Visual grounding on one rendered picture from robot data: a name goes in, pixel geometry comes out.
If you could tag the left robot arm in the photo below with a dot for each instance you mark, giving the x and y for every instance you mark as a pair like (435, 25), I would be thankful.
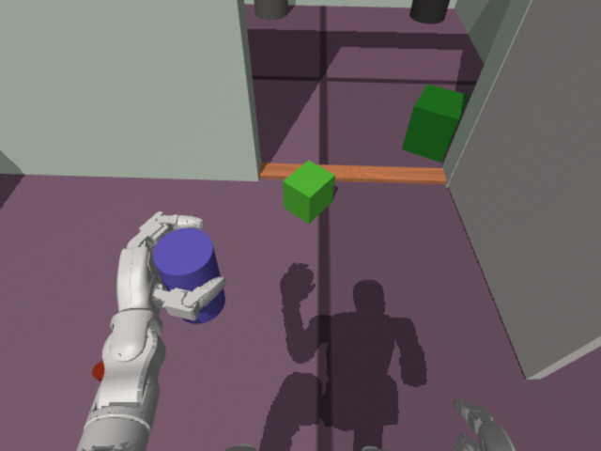
(123, 411)

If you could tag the right robot hand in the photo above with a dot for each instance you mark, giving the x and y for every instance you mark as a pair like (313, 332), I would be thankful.
(491, 437)

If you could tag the left robot hand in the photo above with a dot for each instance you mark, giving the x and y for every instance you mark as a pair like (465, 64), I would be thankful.
(139, 284)

